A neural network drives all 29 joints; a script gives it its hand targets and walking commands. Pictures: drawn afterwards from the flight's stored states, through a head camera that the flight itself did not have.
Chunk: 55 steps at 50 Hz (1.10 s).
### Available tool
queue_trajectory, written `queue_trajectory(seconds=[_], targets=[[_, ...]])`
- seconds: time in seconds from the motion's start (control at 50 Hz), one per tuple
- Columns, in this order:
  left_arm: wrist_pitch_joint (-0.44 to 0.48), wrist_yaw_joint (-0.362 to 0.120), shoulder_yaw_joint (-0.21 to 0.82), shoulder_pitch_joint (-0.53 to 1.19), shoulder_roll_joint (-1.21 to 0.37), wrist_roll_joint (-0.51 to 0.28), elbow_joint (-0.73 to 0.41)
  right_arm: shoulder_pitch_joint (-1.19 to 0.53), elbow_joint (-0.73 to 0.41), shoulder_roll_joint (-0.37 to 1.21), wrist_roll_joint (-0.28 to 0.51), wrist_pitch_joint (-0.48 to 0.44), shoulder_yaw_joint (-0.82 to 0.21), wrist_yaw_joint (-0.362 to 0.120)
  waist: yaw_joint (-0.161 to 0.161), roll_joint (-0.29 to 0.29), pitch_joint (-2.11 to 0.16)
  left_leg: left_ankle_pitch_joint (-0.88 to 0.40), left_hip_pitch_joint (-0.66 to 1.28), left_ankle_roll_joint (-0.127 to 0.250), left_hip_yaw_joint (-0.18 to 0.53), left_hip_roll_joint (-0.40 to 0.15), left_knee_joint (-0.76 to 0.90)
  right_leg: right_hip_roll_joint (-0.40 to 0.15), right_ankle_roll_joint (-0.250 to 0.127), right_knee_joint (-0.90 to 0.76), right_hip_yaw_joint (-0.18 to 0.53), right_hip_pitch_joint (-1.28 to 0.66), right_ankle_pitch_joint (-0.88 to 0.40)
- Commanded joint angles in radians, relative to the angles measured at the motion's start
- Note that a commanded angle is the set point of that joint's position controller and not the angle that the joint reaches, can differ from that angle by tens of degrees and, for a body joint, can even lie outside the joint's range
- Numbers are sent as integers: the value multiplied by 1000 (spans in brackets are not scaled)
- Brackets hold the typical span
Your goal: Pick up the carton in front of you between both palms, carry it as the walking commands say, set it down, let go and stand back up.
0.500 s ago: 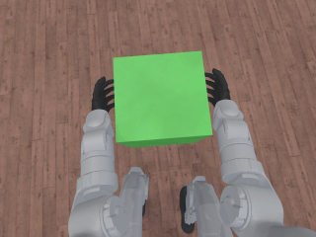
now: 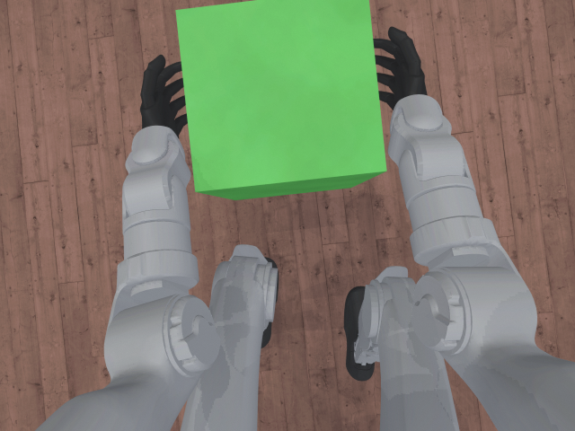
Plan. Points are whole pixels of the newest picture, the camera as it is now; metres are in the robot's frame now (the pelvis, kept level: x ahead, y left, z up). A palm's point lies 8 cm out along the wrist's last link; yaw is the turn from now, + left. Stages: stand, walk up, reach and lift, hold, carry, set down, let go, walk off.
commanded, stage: set down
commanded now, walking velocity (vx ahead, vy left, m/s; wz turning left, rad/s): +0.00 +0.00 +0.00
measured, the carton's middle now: (284, 120) +0.50 +0.10 -0.18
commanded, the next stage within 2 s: none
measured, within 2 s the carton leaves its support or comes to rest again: rests again in 1.26 s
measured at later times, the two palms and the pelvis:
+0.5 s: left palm (175, 135) +0.47 +0.28 -0.24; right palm (357, 106) +0.55 -0.01 -0.25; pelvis -0.01 +0.00 -0.09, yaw +1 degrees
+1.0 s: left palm (181, 141) +0.47 +0.28 -0.26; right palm (359, 114) +0.55 -0.02 -0.28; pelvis -0.01 -0.01 -0.11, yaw +0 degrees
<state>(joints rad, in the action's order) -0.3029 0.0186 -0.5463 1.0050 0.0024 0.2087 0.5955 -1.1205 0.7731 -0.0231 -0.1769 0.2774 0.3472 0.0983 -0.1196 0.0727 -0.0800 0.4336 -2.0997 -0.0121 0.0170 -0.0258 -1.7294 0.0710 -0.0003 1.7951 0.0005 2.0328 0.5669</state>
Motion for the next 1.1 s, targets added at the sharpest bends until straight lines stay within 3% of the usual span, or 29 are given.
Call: queue_trajectory(seconds=[0.0,0.16,0.36,0.54,0.78,0.96,1.08], targets=[[7,-225,502,642,-790,-119,34,-600,8,877,103,-35,-424,-192,-78,17,-1035,-282,711,-33,-86,149,69,144,13,-149,-32,-351,-165],[21,-222,486,751,-726,-142,43,-702,55,805,133,-46,-415,-195,-97,10,-1008,-272,678,-35,-87,135,-19,142,4,-44,-51,-243,-125],[52,-219,524,865,-634,-224,35,-817,72,722,220,-72,-487,-186,-132,16,-1004,-338,673,-38,-92,112,-146,130,1,97,-58,-226,-162],[57,-244,569,877,-704,-334,57,-863,36,702,248,-98,-522,-173,-85,34,-1022,-438,636,-45,-88,110,-238,122,-15,179,-62,-280,-261],[82,-252,471,844,-643,-286,149,-860,112,691,257,-115,-494,-192,-128,80,-780,-341,454,-27,-85,103,-261,117,-15,197,-41,-178,-191],[100,-267,402,870,-581,-276,213,-873,167,613,237,-125,-464,-178,-123,114,-674,-270,347,-14,-86,94,-281,105,-20,200,-23,-186,-161],[103,-276,353,856,-527,-252,269,-819,219,567,190,-117,-419,-178,-103,115,-572,-204,279,-6,-79,89,-283,96,-23,193,-13,-161,-124]])
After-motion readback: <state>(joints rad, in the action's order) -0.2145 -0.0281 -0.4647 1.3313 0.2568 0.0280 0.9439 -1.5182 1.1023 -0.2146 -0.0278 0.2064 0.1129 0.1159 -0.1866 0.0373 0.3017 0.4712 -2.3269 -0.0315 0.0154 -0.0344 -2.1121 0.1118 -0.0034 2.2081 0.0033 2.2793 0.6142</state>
